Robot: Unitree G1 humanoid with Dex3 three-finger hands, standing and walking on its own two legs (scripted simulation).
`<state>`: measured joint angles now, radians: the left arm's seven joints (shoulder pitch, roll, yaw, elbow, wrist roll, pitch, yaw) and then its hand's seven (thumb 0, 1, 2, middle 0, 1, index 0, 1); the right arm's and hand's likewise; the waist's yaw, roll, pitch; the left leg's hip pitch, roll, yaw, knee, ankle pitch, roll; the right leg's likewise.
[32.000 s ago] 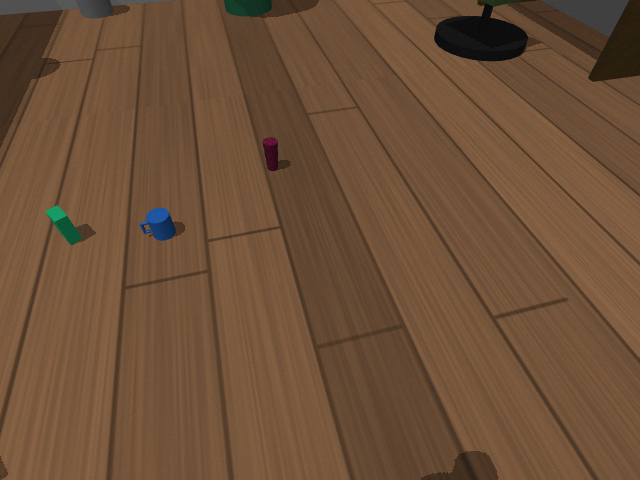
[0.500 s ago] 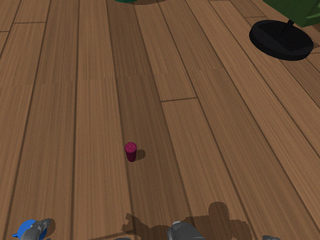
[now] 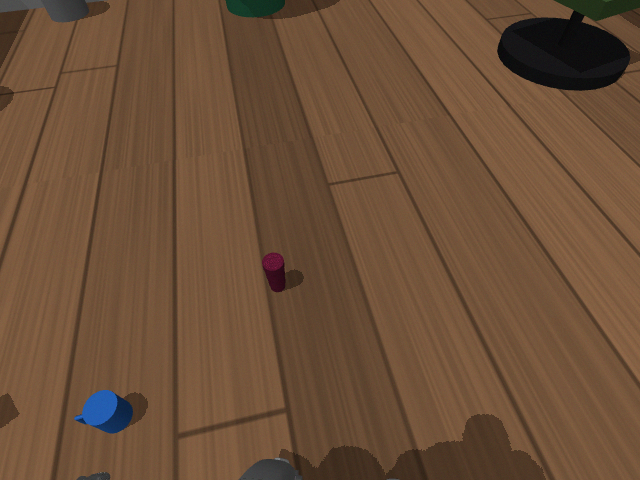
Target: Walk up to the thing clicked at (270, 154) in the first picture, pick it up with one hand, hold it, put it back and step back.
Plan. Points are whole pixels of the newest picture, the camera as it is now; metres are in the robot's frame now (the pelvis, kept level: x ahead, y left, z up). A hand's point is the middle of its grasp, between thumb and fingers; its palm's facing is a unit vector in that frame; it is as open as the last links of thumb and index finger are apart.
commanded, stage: step back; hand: left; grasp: from the side
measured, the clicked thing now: (275, 274) +0.81 +0.18 -0.68
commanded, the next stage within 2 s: stand in 1.64 s
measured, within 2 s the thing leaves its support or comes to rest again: neither
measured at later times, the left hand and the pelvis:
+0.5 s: hand out of the picture -0.10 +0.23 -0.15, palm faces -0.03 -0.92 -0.40, open 7.4 cm; pelvis -0.18 -0.04 -0.01, yaw -1 degrees
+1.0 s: hand out of the picture -0.22 +0.23 -0.14, palm faces +0.07 -0.92 -0.39, open 7.4 cm; pelvis -0.25 -0.05 +0.00, yaw +3 degrees
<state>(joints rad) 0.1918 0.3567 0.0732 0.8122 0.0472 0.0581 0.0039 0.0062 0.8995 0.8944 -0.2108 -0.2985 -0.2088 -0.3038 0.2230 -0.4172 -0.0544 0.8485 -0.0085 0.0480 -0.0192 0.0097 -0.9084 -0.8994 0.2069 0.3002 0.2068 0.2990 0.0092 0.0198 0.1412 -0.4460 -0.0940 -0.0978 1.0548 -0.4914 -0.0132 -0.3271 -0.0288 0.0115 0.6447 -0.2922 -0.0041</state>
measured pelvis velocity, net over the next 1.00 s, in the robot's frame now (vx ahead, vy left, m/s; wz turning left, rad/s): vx -0.25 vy -0.05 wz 0.06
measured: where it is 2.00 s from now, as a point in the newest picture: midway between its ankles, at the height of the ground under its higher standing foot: outside the picture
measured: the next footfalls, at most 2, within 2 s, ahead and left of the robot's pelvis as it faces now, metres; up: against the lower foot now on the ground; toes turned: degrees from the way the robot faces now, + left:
left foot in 0.08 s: -0.01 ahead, +0.11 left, +0.00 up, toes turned +1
right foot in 0.44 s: -0.19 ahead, -0.16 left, +0.00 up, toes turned +4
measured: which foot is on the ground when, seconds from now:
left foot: up 0.00-0.06, down 0.08-0.46, up 0.48-0.74, down 0.76-1.00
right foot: down 0.00-0.10, up 0.12-0.42, down 0.44-1.00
